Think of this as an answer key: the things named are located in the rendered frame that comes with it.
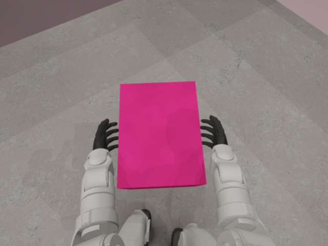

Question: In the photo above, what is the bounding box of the robot right upper arm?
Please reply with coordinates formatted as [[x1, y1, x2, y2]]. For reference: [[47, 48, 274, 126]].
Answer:
[[216, 228, 275, 246]]

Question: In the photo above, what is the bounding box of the robot right thigh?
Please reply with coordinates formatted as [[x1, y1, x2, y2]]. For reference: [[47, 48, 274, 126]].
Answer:
[[180, 228, 217, 246]]

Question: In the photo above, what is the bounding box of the robot left upper arm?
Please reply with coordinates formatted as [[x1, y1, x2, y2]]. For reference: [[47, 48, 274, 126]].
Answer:
[[75, 232, 125, 246]]

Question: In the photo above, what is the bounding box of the right robot shin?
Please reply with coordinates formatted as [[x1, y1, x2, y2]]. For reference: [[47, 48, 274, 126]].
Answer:
[[178, 223, 198, 246]]

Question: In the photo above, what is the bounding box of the robot right hand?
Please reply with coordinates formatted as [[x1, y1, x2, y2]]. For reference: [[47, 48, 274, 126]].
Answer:
[[200, 115, 228, 149]]

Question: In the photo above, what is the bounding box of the robot left hand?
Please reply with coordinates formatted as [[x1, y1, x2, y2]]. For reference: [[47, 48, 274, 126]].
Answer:
[[93, 118, 119, 152]]

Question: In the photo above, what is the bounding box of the right robot forearm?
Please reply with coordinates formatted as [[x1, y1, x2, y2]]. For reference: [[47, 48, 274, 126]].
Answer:
[[209, 144, 272, 240]]

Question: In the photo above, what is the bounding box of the left robot forearm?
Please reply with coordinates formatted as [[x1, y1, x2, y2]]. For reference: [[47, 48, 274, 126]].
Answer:
[[70, 148, 119, 246]]

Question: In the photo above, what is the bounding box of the carton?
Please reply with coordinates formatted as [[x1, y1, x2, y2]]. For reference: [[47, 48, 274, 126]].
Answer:
[[117, 81, 207, 190]]

